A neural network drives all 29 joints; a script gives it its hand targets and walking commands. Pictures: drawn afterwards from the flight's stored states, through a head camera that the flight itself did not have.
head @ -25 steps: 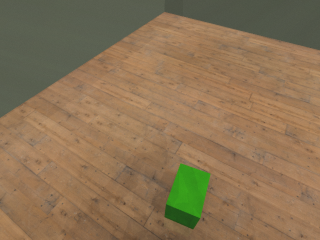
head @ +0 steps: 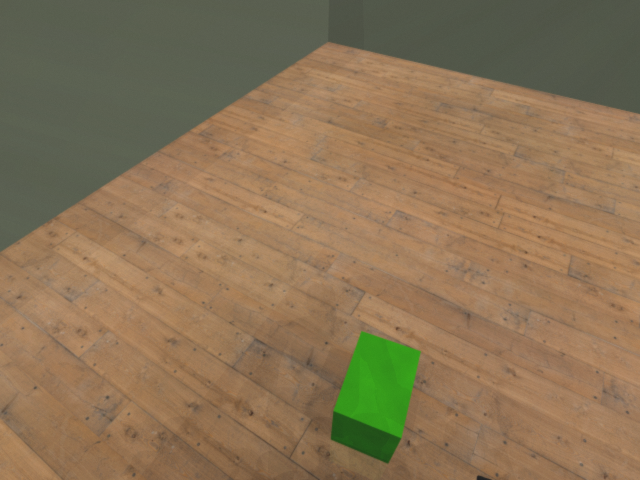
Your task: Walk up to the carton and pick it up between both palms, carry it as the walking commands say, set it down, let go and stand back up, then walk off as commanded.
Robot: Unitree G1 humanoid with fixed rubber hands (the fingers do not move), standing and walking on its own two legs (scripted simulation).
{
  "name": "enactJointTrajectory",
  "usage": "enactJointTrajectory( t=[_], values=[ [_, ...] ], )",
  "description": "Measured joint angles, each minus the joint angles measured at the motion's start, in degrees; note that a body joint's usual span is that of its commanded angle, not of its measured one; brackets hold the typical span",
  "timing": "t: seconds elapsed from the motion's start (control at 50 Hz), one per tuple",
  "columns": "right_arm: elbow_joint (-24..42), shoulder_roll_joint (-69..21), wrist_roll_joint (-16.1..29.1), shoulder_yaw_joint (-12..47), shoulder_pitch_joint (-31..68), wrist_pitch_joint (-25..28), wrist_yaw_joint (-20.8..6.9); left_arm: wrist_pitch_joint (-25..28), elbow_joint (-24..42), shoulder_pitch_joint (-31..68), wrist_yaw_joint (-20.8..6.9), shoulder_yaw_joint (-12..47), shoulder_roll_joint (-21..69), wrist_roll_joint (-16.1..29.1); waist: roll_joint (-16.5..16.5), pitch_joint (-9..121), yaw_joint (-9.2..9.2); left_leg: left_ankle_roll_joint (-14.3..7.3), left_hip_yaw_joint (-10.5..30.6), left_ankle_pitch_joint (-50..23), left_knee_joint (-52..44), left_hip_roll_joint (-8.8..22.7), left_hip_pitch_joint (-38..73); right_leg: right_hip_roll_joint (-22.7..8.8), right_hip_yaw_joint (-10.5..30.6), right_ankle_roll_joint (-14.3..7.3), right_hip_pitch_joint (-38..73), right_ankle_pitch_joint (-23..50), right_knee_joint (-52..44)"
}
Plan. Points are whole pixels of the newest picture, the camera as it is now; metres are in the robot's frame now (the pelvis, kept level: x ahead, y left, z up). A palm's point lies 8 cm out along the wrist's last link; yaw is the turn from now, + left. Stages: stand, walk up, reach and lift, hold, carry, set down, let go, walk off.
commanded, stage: walk up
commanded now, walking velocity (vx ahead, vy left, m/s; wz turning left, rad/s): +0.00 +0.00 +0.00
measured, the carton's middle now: (374, 396) +0.47 -0.17 -0.65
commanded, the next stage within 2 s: none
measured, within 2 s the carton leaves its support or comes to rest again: neither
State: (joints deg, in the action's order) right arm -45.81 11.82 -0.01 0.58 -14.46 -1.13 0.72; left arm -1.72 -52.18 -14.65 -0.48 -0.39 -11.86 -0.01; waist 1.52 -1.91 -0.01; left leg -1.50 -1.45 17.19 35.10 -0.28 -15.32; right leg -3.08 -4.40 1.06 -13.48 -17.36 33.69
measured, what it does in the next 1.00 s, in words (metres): steps on the spot, turning right: left foot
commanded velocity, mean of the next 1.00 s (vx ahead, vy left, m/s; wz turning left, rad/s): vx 0.11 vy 0.08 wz -0.36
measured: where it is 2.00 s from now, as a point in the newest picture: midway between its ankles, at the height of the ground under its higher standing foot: outside the picture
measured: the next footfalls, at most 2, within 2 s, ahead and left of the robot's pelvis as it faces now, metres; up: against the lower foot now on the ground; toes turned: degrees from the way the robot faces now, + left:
left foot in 0.66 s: +0.10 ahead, +0.11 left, +0.00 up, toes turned -2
right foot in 1.08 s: +0.08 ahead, -0.14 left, +0.00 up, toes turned -18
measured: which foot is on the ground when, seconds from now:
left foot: down 0.00-0.30, up 0.32-0.64, down 0.66-1.00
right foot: down 0.00-0.66, up 0.68-1.00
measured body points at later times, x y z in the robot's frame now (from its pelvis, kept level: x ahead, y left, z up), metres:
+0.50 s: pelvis +0.01 -0.02 +0.00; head +0.04 -0.05 +0.45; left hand +0.07 +0.23 -0.13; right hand +0.08 -0.28 -0.15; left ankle +0.03 +0.10 -0.68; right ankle +0.00 -0.12 -0.73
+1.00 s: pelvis +0.03 +0.01 +0.00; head +0.05 +0.00 +0.45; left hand +0.17 +0.22 -0.15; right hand +0.02 -0.25 -0.14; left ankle +0.06 +0.11 -0.73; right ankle +0.02 -0.12 -0.69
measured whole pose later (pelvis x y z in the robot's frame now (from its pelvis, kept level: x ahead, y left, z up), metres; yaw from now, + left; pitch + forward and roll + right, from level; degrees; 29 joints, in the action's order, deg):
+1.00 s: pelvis +0.03 +0.01 +0.00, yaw -16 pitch -1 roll +0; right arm -45.8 13.1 0.0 -1.5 -18.5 -1.3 1.0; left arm -2.8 -51.8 -13.0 -0.8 -0.5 -11.7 0.0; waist -0.1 -3.3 0.0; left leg -1.2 -12.7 20.1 36.5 5.2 -15.1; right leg -1.7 -0.1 0.8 -26.9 -25.3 54.9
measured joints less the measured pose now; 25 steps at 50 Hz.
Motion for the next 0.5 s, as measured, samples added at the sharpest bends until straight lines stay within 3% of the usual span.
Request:
enactJointTrajectory(
  t=[0.1,0.22,0.28,0.3,0.4,0.5],
  values=[
    [0.00,0.01,0.00,-0.22,-1.30,-0.05,0.01,-0.08,0.00,-0.02,0.00,0.00,0.00,0.00,0.26,0.03,0.01,0.00,0.00,-0.22,0.00,0.01,0.00,0.00,0.00,0.00,-0.04,-0.09,0.14],
    [0.01,0.27,0.00,-1.93,-2.73,-0.61,0.00,-0.75,-0.02,-0.84,0.00,0.00,0.01,0.00,0.72,-0.05,0.03,0.11,-1.68,0.44,0.00,0.87,0.02,-0.01,0.34,-1.09,-2.29,-5.91,4.20],
    [0.01,0.28,0.00,-1.94,-2.63,-0.74,0.06,-0.64,0.01,-1.35,0.00,0.00,0.00,0.00,0.17,-0.01,0.00,0.82,-3.77,1.05,0.02,1.50,0.02,-0.02,0.38,-1.09,-3.40,-5.98,5.77],
    [0.01,0.30,0.00,-2.02,-2.41,-0.78,0.19,-0.22,0.08,-1.36,0.00,0.00,0.01,0.00,-0.08,-0.33,-0.01,1.18,-4.32,1.47,0.72,1.64,-0.20,-0.01,0.47,-1.27,-3.24,-2.62,4.71],
    [0.01,1.06,0.00,-3.01,-0.35,-2.03,0.40,1.24,0.12,-2.96,0.00,0.00,0.21,0.00,-0.02,-1.69,-0.05,2.33,-4.40,6.58,16.28,1.18,-5.89,0.23,1.70,-2.44,-3.08,-2.77,4.14],
    [0.02,1.48,0.00,-3.47,3.33,-2.57,0.39,1.23,0.13,-3.94,0.45,0.00,0.22,0.00,0.26,-3.65,-0.02,2.78,-4.34,6.64,18.00,1.20,-8.38,0.27,3.35,-2.25,-2.82,-2.00,3.16]
  ],
)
